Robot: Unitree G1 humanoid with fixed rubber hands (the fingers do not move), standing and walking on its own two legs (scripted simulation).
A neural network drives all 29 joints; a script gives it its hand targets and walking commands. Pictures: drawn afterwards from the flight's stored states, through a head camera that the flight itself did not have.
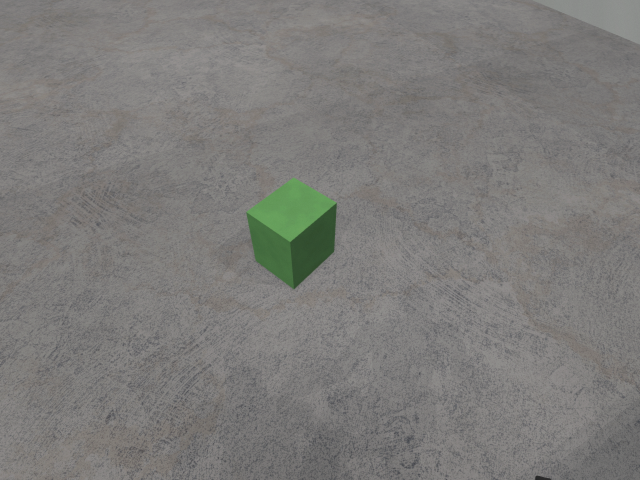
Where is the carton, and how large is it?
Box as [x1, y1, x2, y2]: [246, 178, 336, 288]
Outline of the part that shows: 292,178 248,210 246,213 255,259 294,288 333,251 336,203 300,181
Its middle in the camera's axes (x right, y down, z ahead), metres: -0.11 -0.04 +1.49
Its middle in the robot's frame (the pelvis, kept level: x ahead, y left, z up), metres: +1.05 +0.12 -0.64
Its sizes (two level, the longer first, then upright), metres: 0.245 0.212 0.282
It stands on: the floor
